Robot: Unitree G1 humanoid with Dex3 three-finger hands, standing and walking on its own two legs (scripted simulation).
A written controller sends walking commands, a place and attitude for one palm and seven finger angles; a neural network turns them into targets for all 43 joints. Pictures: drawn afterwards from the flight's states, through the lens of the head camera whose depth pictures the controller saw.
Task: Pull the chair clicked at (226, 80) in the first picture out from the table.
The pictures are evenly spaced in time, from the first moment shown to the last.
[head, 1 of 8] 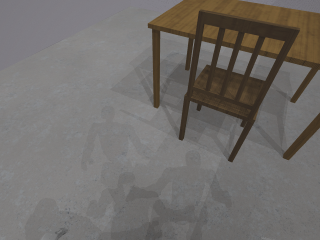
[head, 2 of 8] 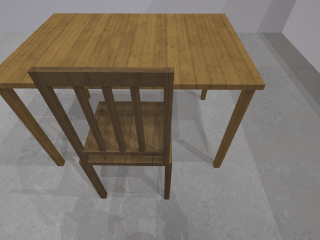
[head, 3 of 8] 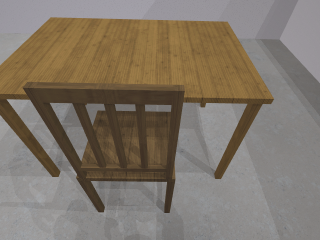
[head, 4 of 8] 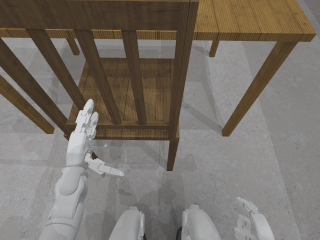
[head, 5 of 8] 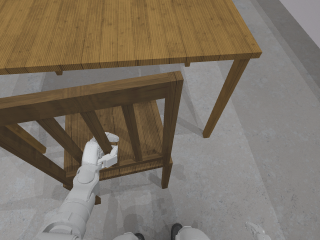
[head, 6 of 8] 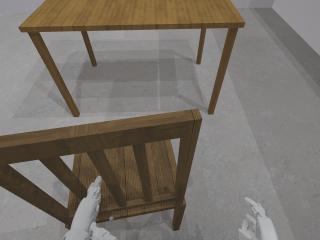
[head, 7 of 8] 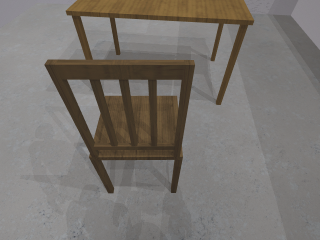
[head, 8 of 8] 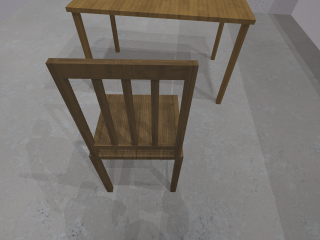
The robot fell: no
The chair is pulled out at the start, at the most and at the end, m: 0.00 0.65 0.64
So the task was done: yes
